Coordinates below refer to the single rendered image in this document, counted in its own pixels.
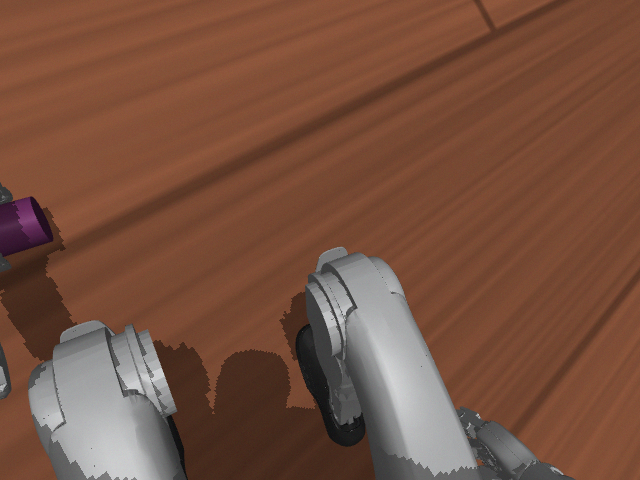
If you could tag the right robot arm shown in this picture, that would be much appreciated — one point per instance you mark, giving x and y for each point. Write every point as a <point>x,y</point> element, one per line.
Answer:
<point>543,471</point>

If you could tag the right robot hand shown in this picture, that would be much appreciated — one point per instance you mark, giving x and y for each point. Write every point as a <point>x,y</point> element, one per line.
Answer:
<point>504,456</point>

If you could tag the right robot foot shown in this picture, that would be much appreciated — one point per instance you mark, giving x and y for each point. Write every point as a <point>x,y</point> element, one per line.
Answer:
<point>345,435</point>

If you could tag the left robot foot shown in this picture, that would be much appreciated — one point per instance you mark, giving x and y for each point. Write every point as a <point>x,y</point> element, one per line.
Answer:
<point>178,442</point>

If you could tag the can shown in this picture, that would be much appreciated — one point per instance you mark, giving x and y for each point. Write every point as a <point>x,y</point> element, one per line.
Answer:
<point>23,225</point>

